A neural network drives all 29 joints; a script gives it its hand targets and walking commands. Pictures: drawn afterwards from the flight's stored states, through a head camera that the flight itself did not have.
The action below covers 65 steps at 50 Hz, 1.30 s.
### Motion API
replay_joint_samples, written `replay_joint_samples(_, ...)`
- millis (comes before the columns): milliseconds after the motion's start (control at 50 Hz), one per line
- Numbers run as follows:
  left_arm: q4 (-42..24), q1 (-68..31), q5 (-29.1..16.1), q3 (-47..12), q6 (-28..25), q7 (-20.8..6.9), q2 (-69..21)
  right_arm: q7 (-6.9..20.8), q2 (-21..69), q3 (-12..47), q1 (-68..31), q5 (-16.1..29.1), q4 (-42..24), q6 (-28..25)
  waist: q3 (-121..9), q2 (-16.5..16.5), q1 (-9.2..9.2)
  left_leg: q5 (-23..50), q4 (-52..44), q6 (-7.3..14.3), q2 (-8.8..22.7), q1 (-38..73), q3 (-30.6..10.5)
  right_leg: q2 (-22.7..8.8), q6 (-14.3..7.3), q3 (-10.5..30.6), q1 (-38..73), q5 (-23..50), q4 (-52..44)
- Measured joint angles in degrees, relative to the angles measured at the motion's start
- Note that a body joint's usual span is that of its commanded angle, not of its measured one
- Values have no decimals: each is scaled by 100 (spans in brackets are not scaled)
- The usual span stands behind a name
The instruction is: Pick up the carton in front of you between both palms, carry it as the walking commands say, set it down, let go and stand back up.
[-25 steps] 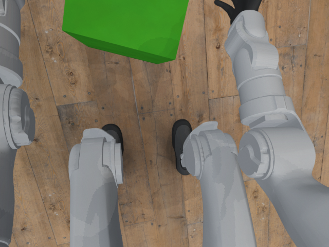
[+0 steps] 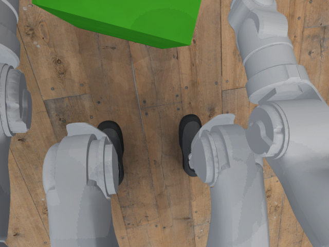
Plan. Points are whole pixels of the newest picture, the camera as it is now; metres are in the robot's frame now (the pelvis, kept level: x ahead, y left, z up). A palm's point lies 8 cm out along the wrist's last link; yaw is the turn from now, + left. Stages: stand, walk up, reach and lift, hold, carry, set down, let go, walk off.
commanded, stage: reach and lift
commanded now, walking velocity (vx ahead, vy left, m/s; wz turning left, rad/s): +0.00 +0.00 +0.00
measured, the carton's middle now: out of the picture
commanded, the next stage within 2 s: none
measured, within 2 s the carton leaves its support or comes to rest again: leaves its support in 0.62 s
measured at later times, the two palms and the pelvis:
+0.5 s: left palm out of the picture +0.58 +0.21 -0.17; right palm out of the picture +0.56 -0.10 -0.16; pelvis +0.00 +0.00 +0.00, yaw +0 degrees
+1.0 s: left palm out of the picture +0.51 +0.21 -0.01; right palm out of the picture +0.51 -0.09 -0.01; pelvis -0.01 -0.02 +0.07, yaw +5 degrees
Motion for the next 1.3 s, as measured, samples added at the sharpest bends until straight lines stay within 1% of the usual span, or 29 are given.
replay_joint_samples(120, 95, 158, 131, 153, -17, -49, -86, 11, 171, -148, 92, -228, 31, -14, -207, 21, -30, 29, -60, -81, -42, -37, -59, -38, -75, -56, -46, 9, -30)
replay_joint_samples(220, 51, 147, 204, 170, -3, -94, -106, 23, 207, -95, 18, -186, 0, 6, -137, -5, -27, 101, -147, -102, -37, 4, -82, -31, -99, -77, -17, 94, -118)
replay_joint_samples(260, 69, 49, 243, 138, 32, -184, -157, 77, 260, -107, -95, -211, 19, 29, -66, -8, 10, 125, -171, -102, -33, 37, -80, -27, -101, -75, 13, 122, -142)
replay_joint_samples(280, 75, 3, 297, 171, 50, -200, -207, 113, 323, -168, -174, -291, 42, 49, -32, -2, 33, 134, -177, -102, -35, 55, -76, -28, -101, -71, 32, 129, -147)
replay_joint_samples(320, 118, -75, 468, 240, 129, -147, -262, -34, 453, -495, -296, -572, 53, 113, 31, 13, 49, 144, -172, -99, -53, 87, -80, -43, -100, -76, 82, 124, -144)
replay_joint_samples(360, 140, -122, 621, 316, 232, -126, -310, -35, 515, -788, -321, -841, -3, 212, 43, 14, 60, 143, -146, -82, -67, 85, -84, -55, -95, -81, 102, 107, -128)
replay_joint_samples(420, -24, -41, 869, 531, 434, -131, -411, 110, 556, -1137, -250, -1115, -153, 399, -60, 13, 90, 100, -75, -26, -42, 24, -45, -28, -61, -45, 44, 74, -72)
replay_joint_samples(480, -286, 170, 1050, 783, 603, -172, -541, 251, 543, -1305, -114, -1246, -326, 581, -250, 34, 116, 51, -15, 43, -13, -87, 27, 0, -11, 24, -71, 33, -14)
replay_joint_samples(540, -554, 413, 1100, 908, 681, -165, -677, 275, 504, -1321, 35, -1225, -473, 675, -432, 42, 142, 13, 14, 99, 8, -181, 100, 21, 26, 95, -174, -3, 25)
replay_joint_samples(600, -819, 679, 1015, 861, 728, -48, -791, 198, 487, -1223, 215, -1062, -636, 729, -617, 24, 141, -12, 13, 125, 11, -248, 155, 43, 44, 158, -252, -29, 46)
replay_joint_samples(660, -1151, 1015, 885, 738, 862, 177, -890, 61, 525, -1018, 501, -815, -918, 787, -851, -6, 83, -7, -35, 110, -29, -290, 171, 84, 53, 217, -303, -33, 37)
replay_joint_samples(700, -1426, 1267, 842, 706, 1000, 355, -1001, -84, 604, -898, 803, -682, -1241, 812, -1055, -19, 44, 21, -110, 67, -89, -301, 149, 127, 42, 253, -311, -25, -4)
replay_joint_samples(720, -1571, 1392, 851, 723, 1078, 439, -1082, -212, 674, -866, 981, -638, -1440, 824, -1170, -24, 35, 40, -163, 38, -124, -294, 131, 151, 50, 270, -310, -2, -37)
replay_joint_samples(740, -1711, 1519, 889, 781, 1146, 455, -1155, -251, 744, -885, 1164, -609, -1634, 854, -1296, -29, 32, 61, -228, 5, -154, -281, 109, 177, 49, 283, -303, 21, -83)
replay_joint_samples(800, -2075, 1874, 1077, 1060, 1342, 432, -1404, -197, 900, -958, 1680, -637, -2093, 967, -1735, -41, 75, 154, -496, -107, -223, -207, 37, 256, 69, 326, -210, 4, -325)
replay_joint_samples(840, -2177, 2052, 1281, 1330, 1427, 389, -1578, -143, 1019, -1074, 1899, -776, -2244, 1031, -2026, -41, 111, 244, -726, -179, -263, -112, 3, 250, 148, 341, -111, 7, -529)
replay_joint_samples(860, -2181, 2124, 1399, 1478, 1453, 346, -1653, -101, 1088, -1168, 1962, -894, -2262, 1059, -2165, -37, 125, 292, -849, -212, -282, -52, -12, 229, 144, 333, -65, 52, -629)
replay_joint_samples(920, -2045, 2258, 1822, 1944, 1503, 201, -1824, 29, 1328, -1561, 2001, -1401, -2182, 1159, -2541, 2, 136, 444, -1235, -291, -336, 134, -56, 154, 11, 292, 90, 192, -949)
replay_joint_samples(1000, -1868, 2331, 2305, 2430, 1584, 20, -1946, 172, 1578, -1995, 1969, -2087, -2108, 1328, -2883, 115, 100, 653, -1735, -339, -397, 359, -119, 65, -97, 239, 311, 367, -1408)
replay_joint_samples(1060, -1873, 2392, 2539, 2648, 1606, -42, -2059, 254, 1677, -2144, 2031, -2362, -2223, 1427, -3044, 189, 82, 776, -2053, -343, -406, 499, -146, 38, -123, 222, 451, 486, -1723)
replay_joint_samples(1120, -2008, 2498, 2684, 2791, 1617, -57, -2211, 322, 1711, -2170, 2153, -2429, -2430, 1515, -3162, 221, 82, 848, -2308, -329, -379, 625, -138, 45, -122, 239, 566, 577, -1984)
replay_joint_samples(1180, -2276, 2684, 2737, 2860, 1655, -55, -2369, 366, 1715, -2094, 2322, -2371, -2669, 1597, -3263, 211, 92, 871, -2517, -308, -333, 762, -102, 71, -109, 283, 681, 629, -2197)
replay_joint_samples(1300, -2965, 3309, 2622, 2785, 1821, -20, -2621, 390, 1721, -1771, 2795, -2164, -3042, 1724, -3480, 145, 114, 813, -2897, -276, -268, 1178, -22, 89, -108, 369, 1057, 607, -2563)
